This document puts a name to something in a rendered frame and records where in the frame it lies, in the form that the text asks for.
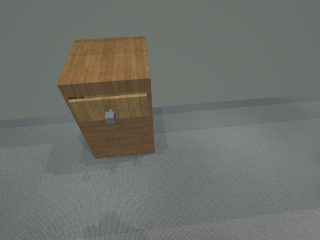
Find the drawer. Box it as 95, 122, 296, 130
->
68, 91, 149, 122

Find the cabinet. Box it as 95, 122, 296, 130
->
57, 36, 155, 159

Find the handle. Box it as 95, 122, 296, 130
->
105, 109, 116, 124

